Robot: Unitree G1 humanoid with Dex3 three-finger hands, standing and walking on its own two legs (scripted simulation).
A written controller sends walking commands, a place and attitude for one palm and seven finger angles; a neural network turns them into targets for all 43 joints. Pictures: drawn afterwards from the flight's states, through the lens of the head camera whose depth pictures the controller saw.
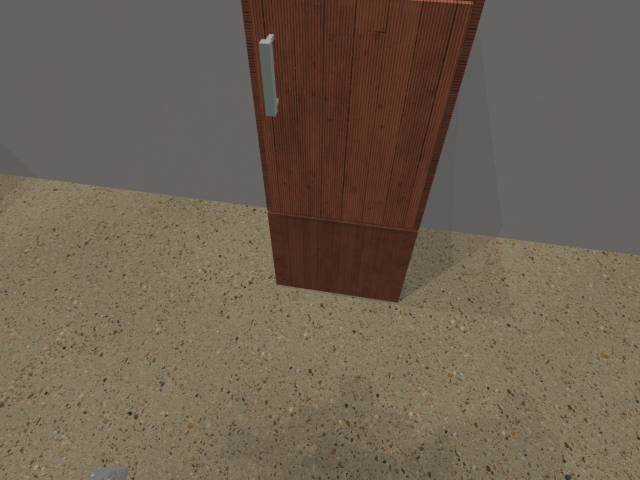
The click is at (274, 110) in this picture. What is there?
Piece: cupboard door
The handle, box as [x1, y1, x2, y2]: [259, 34, 278, 116]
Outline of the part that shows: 269,34 265,39 261,39 259,42 259,51 266,115 274,116 277,111 276,106 278,99 275,97 271,42 273,40 273,34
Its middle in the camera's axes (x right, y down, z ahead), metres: -0.11 -0.35 +0.84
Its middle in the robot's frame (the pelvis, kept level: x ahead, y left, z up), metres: +0.88 +0.15 +0.09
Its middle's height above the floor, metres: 0.86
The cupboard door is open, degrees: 0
